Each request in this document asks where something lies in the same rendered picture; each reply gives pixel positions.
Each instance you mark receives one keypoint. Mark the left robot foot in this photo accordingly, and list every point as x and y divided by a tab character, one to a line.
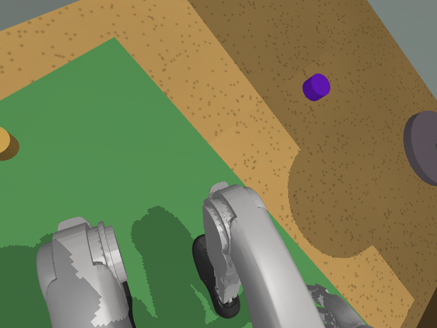
129	300

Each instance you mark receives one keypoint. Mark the right robot hand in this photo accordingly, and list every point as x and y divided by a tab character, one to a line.
337	313

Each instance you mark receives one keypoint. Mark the right robot foot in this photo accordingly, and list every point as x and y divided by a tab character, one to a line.
206	274

